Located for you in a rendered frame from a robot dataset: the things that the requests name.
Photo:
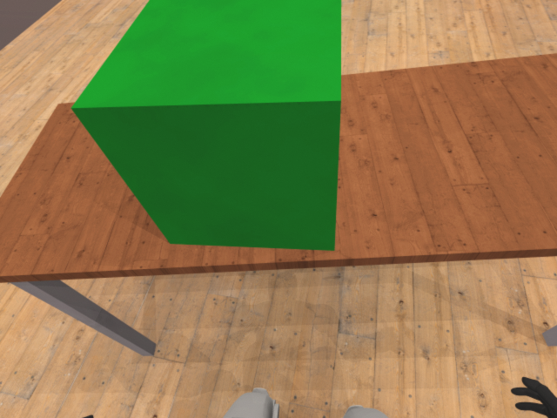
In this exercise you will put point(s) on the robot shin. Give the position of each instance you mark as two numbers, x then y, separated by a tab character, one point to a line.
352	407
260	390

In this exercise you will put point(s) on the robot left shin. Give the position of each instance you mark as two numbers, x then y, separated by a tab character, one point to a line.
260	390

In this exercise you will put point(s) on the table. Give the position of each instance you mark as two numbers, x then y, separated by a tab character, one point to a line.
439	163

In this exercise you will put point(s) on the carton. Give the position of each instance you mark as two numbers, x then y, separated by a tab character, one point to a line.
223	118

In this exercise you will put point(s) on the robot right shin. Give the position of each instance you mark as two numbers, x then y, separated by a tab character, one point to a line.
352	407

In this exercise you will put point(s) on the robot right hand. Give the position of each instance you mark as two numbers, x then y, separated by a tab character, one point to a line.
536	390

